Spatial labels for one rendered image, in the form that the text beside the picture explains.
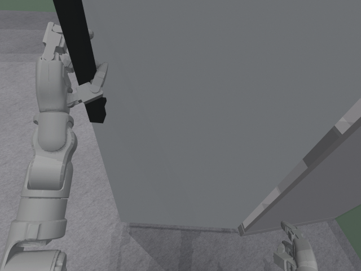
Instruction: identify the left robot forearm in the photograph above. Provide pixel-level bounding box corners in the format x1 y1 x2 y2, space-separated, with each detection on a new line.
0 111 78 271

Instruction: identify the robot left upper arm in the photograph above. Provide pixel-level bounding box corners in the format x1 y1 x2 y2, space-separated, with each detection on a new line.
3 250 67 271

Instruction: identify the robot right hand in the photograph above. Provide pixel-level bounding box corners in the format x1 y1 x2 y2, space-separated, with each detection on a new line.
274 221 318 271

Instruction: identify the robot left hand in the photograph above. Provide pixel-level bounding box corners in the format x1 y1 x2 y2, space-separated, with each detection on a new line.
36 22 108 114

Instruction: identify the handle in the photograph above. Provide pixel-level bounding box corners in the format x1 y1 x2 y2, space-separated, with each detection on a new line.
53 0 107 123

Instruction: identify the fridge door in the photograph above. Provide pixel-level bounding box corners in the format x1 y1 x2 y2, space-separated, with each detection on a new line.
82 0 361 229

